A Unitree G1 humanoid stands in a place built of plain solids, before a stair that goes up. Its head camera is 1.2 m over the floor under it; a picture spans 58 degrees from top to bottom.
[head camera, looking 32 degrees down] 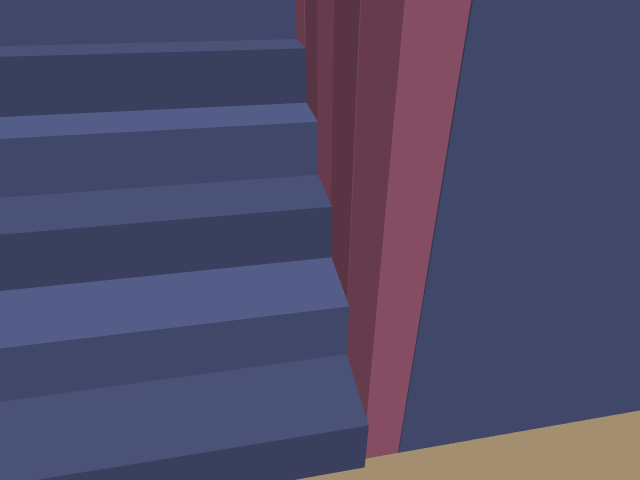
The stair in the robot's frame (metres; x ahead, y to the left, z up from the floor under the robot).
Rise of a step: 0.19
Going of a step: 0.25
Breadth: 1.20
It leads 10 degrees to the left of straight ahead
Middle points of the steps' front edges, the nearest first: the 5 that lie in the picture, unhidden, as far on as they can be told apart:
0.59 0.46 0.19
0.84 0.51 0.38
1.09 0.55 0.58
1.34 0.60 0.77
1.58 0.64 0.96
